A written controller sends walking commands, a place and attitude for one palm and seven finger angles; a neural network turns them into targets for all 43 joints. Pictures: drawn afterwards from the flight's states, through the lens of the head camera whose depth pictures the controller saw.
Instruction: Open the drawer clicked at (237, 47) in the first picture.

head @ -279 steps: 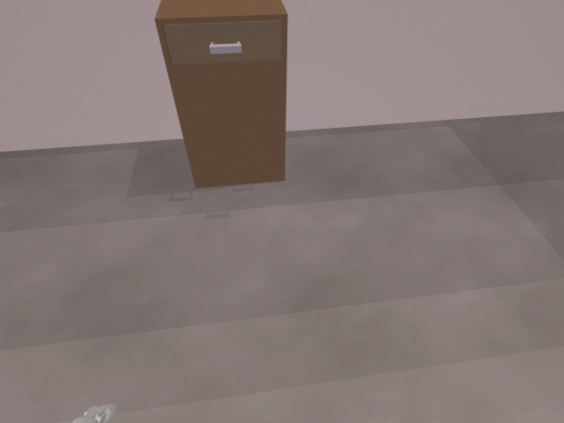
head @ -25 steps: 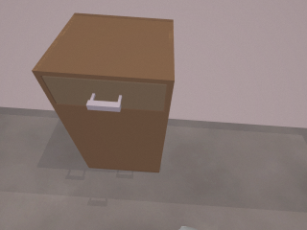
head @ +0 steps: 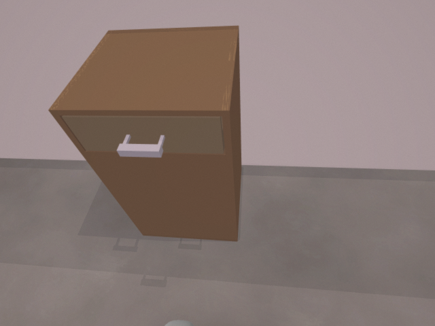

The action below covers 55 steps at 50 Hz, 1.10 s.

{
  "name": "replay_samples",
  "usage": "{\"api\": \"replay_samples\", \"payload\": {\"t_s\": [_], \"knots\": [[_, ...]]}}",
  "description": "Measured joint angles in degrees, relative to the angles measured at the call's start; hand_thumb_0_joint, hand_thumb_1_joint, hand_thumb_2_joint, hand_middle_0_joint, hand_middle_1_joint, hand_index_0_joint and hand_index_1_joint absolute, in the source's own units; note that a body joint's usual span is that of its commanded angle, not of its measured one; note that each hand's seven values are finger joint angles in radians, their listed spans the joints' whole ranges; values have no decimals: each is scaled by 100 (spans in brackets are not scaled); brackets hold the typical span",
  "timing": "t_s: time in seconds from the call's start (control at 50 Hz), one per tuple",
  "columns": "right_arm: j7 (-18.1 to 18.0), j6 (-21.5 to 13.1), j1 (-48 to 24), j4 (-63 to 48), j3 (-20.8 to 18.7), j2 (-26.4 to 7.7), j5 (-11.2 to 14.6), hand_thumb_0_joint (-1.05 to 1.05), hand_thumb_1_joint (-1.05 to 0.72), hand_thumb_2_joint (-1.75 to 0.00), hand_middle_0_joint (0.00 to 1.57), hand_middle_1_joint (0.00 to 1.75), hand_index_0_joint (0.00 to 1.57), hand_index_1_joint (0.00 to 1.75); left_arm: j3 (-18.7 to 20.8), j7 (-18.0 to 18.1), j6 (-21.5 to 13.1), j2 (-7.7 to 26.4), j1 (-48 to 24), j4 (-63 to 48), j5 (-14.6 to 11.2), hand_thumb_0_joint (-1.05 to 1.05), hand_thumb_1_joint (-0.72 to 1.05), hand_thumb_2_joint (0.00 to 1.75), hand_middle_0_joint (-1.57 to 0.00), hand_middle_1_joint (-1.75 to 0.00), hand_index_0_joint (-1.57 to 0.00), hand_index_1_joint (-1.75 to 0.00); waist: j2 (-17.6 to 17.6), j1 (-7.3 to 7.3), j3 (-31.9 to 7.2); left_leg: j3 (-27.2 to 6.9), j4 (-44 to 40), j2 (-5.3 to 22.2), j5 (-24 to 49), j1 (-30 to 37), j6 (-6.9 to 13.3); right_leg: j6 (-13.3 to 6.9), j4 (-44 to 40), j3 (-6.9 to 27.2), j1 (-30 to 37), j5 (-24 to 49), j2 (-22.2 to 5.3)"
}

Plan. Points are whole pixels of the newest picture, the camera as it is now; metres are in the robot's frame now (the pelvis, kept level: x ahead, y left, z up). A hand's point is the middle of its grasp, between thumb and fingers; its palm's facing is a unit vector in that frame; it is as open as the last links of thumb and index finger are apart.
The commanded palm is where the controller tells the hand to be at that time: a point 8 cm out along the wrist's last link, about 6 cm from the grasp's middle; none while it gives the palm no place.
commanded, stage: come to a stop and stand still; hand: left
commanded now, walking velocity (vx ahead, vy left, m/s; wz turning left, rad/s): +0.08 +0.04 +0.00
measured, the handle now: (142, 144) +0.55 +0.26 -0.04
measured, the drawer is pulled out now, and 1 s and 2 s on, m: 0.00 0.00 0.00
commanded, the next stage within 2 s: look again from close up in 0.86 s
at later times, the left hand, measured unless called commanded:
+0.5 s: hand out of the picture -0.01 +0.24 -0.19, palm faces +0.04 -0.98 -0.19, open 7.4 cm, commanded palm none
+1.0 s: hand out of the picture +0.00 +0.23 -0.18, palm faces +0.01 -0.98 -0.20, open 7.3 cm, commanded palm none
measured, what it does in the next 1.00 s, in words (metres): steps on the spot: left foot, then right foot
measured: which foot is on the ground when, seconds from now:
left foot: up 0.00-0.22, down 0.24-1.00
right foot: down 0.00-0.24, up 0.26-0.46, down 0.48-1.00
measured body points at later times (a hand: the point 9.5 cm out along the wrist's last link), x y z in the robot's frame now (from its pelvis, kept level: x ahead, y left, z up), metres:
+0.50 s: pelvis +0.00 +0.07 -0.01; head +0.02 +0.07 +0.44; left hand -0.01 +0.30 -0.17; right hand +0.01 -0.16 -0.17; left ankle -0.05 +0.17 -0.75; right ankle -0.04 -0.05 -0.75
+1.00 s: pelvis +0.00 +0.06 -0.01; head +0.02 +0.06 +0.44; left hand +0.01 +0.28 -0.17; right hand -0.02 -0.15 -0.17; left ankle -0.05 +0.18 -0.75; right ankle -0.04 -0.05 -0.75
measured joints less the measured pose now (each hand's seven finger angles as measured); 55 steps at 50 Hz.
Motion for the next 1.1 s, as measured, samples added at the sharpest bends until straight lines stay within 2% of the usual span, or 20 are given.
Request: {"api": "replay_samples", "payload": {"t_s": [0.16, 0.22, 0.24, 0.3, 0.38, 0.44, 0.48, 0.56, 0.64, 0.78, 0.96, 1.02, 1.1], "knots": [[10, -180, -100, -104, 122, 100, 57, 0, -91, -90, 19, 30, 20, 29, 62, -75, 98, 215, 414, 302, 74, 0, 90, 89, -21, -30, -20, -30, -167, 189, -154, 231, -1961, 105, -195, 706, 190, 160, -193, 70, -43, 243, -30], [-18, -344, -40, -141, 210, 178, 72, 0, -91, -90, 19, 30, 20, 29, 79, -70, 160, 292, 528, 446, 27, 0, 90, 89, -21, -30, -20, -30, -159, 175, -269, 334, -3119, 122, 273, 1182, 276, 282, -21, 42, -149, 209, 52], [-31, -400, 2, -145, 225, 197, 61, 0, -91, -90, 19, 30, 20, 29, 74, -70, 185, 307, 556, 485, 0, 0, 90, 89, -21, -30, -20, -30, -108, 141, -326, 257, -3392, 163, 222, 1266, 336, 321, 167, 1, -253, 89, 106], [-67, -371, 100, -33, 339, 485, 22, 0, -91, -90, 19, 30, 20, 29, 88, -57, 261, 439, 571, 645, -10, 0, 91, 89, -21, -30, -20, -30, -417, 108, -400, 313, -3360, 14, 298, 1291, 391, 340, 793, 210, -408, -681, 68], [-175, -378, 257, 131, 428, 623, 28, 0, -93, -90, 20, 30, 20, 29, 24, -85, 219, 386, 564, 737, 6, 0, 91, 89, -20, -30, -19, -30, -489, 77, -484, 330, -3711, -98, 516, 1426, 466, 351, 1494, 343, -412, -932, 104], [-211, -436, 277, 232, 456, 637, 38, 1, -93, -90, 20, 30, 21, 29, -56, -82, 136, 267, 509, 761, -25, 0, 91, 89, -20, -30, -19, -30, -483, 63, -404, 399, -3806, -217, 543, 1450, 520, 395, 1161, 373, -132, -961, 73], [-230, -495, 284, 281, 461, 655, 57, 1, -93, -90, 20, 30, 21, 29, -101, -66, 69, 201, 454, 782, -51, 0, 91, 89, -20, -30, -19, -30, -502, 35, -321, 462, -3728, -305, 487, 1416, 530, 404, 517, 379, 180, -575, 47], [-246, -552, 281, 416, 425, 574, 111, 1, -93, -90, 20, 30, 21, 29, -191, 10, -39, -40, 330, 901, -62, 0, 91, 89, -20, -30, -19, -30, -142, -92, -202, 443, -3565, -158, 343, 1414, 497, 320, 47, 315, 473, -561, 197], [-246, -568, 348, 532, 454, 644, 104, 1, -92, -90, 20, 30, 20, 29, -196, 56, -78, -6, 279, 929, -96, 1, 93, 89, -20, -30, -20, -30, -109, -168, -191, 420, -3633, -123, 355, 1525, 470, 309, -34, 288, 593, -540, 233], [-256, -565, 461, 702, 502, 767, 90, 0, -91, -90, 20, 30, 20, 29, -182, 80, -39, 70, 183, 912, -107, 1, 93, 89, -20, -30, -20, -30, -177, -151, -229, 389, -3675, -65, 346, 1662, 435, 272, -144, 253, 768, -526, 292], [-270, -579, 479, 713, 506, 765, 88, 0, -91, -90, 20, 30, 20, 29, -200, 61, -27, 36, 275, 949, -112, 0, 93, 89, -20, -30, -20, -30, -179, -141, -219, 390, -3713, -24, 365, 1701, 412, 250, -234, 251, 827, -474, 335], [-200, -565, 436, 470, 496, 672, 92, 0, -91, -90, 20, 30, 20, 29, -247, 147, -208, -32, 372, 845, -72, 0, 92, 89, -20, -30, -20, -30, -78, -154, -172, 352, -3218, 64, 193, 1330, 402, 249, -101, 229, 619, -466, 413], [-178, -637, 436, 227, 486, 557, 64, 1, -92, -90, 20, 30, 20, 29, -303, 94, -236, -43, 448, 802, -81, 0, 92, 89, -21, -30, -20, -30, -61, -186, -133, 358, -2980, -2, 87, 1177, 465, 271, 244, 242, 421, -611, 341]]}}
